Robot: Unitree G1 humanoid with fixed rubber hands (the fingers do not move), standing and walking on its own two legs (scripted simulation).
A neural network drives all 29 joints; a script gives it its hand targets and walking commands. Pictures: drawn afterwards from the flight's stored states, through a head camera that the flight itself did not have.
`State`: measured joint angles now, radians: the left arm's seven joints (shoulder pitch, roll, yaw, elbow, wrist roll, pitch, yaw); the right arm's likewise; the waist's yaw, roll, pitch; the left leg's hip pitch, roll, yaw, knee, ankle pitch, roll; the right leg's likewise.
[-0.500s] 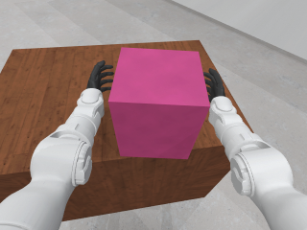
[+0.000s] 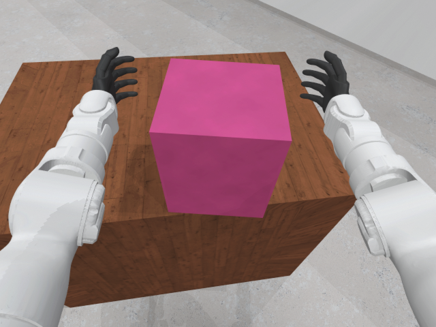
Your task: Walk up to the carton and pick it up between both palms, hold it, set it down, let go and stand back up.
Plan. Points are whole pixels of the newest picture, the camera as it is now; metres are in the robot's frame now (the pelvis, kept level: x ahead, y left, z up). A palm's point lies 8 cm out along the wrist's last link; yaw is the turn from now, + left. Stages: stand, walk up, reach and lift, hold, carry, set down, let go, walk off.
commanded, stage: set down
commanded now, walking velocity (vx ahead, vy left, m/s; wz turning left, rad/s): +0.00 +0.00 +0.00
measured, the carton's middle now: (220, 143) +0.46 +0.00 +0.06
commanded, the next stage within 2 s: none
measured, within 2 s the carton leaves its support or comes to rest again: neither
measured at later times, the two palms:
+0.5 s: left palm (78, 47) +0.47 +0.22 +0.26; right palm (359, 59) +0.46 -0.20 +0.26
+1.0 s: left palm (78, 116) +0.41 +0.23 +0.18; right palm (339, 124) +0.41 -0.19 +0.17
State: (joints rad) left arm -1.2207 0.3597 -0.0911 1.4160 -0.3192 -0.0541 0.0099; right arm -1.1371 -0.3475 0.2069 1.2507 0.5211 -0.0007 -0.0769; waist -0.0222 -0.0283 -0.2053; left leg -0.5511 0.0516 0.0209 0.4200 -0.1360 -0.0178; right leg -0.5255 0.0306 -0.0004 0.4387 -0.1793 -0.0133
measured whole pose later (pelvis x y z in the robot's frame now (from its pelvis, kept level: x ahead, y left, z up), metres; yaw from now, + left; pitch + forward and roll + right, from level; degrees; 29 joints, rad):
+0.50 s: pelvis +0.01 +0.01 +0.01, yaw -1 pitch +7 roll -1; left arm -1.25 0.43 -0.05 1.10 -0.29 0.38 0.03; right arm -1.24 -0.44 0.15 1.19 0.54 0.29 -0.07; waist -0.02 -0.02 -0.13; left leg -0.35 0.05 0.03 0.37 -0.15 -0.02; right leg -0.29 0.03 0.01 0.30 -0.14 -0.01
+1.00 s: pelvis +0.00 +0.01 +0.01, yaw +0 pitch +1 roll -1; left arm -0.80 0.36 0.06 0.67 -0.19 0.42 0.02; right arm -0.80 -0.32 0.02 0.83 0.40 0.25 -0.09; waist -0.02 -0.04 -0.06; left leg -0.24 0.04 0.02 0.35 -0.13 -0.02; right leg -0.19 0.02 0.00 0.31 -0.15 -0.01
